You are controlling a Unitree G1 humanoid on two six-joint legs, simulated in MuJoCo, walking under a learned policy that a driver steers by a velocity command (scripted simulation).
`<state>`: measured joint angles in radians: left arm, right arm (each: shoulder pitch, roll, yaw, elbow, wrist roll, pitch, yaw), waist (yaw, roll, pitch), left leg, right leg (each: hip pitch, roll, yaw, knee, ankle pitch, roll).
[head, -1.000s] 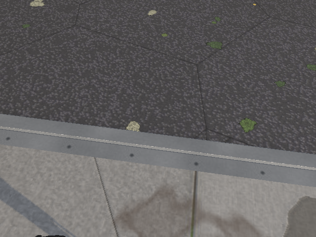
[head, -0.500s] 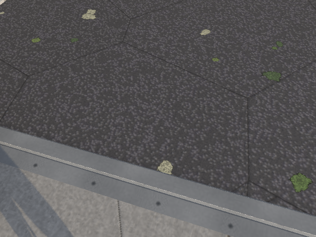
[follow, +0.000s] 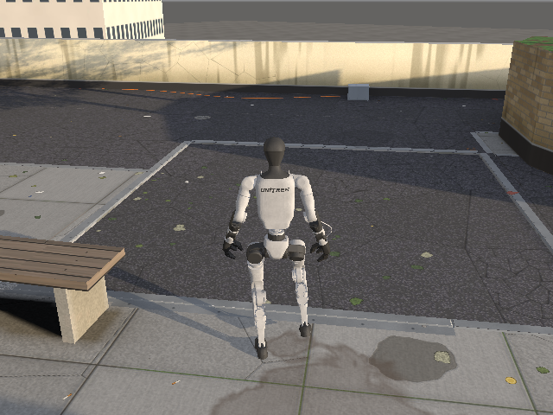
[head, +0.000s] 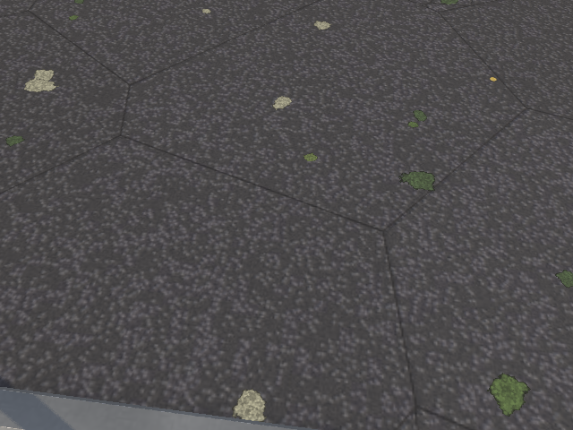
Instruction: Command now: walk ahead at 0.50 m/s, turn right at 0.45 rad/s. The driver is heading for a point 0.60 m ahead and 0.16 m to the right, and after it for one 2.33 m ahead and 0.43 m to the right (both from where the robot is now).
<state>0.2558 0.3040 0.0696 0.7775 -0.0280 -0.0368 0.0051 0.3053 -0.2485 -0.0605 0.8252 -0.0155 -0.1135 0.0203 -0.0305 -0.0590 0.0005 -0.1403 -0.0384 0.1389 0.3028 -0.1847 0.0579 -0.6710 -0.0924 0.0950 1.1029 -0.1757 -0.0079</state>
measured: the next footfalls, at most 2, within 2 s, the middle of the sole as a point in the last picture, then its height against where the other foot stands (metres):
right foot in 0.32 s outside the picture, level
left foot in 0.86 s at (305, 382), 0.03 m lower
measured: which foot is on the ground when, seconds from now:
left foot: down 0.00-0.30, up 0.32-0.84, down 0.86-1.00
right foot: up 0.00-0.30, down 0.32-0.86, up 0.88-1.00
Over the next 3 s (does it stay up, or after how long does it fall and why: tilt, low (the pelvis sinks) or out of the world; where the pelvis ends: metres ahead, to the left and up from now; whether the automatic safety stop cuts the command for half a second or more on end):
stays up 1.40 -0.18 -0.03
